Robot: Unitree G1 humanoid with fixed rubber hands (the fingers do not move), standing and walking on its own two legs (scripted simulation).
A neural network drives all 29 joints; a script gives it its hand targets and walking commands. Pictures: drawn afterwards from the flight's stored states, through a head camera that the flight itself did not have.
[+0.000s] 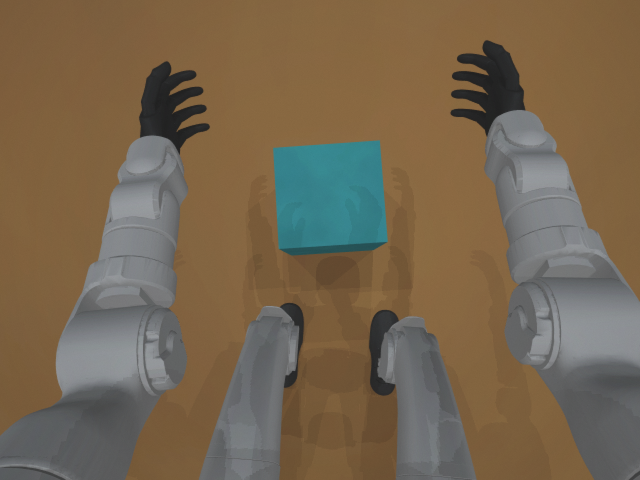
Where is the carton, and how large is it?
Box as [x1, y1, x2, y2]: [273, 140, 387, 255]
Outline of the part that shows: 379,140 273,148 278,244 280,249 292,255 374,249 387,241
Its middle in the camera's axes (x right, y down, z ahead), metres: +0.02 -0.09 +0.87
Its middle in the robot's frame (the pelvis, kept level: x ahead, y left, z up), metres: +0.48 +0.04 -0.51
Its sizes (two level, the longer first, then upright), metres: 0.210 0.200 0.250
